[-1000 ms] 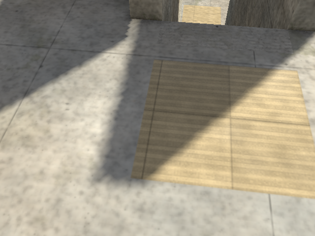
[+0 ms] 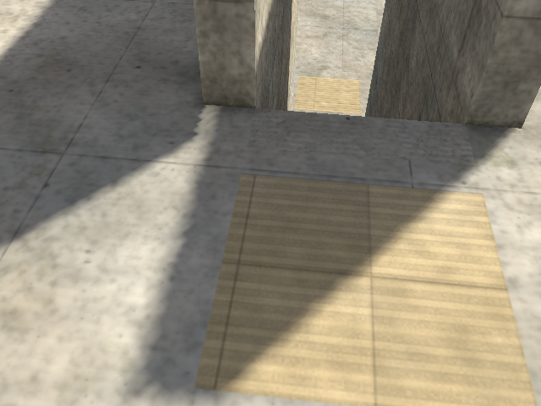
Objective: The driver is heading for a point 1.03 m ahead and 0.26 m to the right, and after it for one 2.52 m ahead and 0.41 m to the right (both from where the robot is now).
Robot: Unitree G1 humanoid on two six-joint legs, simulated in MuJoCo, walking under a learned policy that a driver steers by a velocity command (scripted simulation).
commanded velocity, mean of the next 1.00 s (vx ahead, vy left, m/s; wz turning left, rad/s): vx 0.43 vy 0.00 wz -0.31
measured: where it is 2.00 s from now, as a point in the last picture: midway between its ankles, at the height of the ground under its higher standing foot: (354, 282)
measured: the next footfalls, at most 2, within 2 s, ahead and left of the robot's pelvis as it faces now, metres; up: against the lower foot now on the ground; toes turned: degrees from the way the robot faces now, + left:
left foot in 0.20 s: +0.14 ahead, +0.12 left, +0.00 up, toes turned +4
right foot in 0.70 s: +0.45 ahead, -0.03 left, +0.00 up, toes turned -16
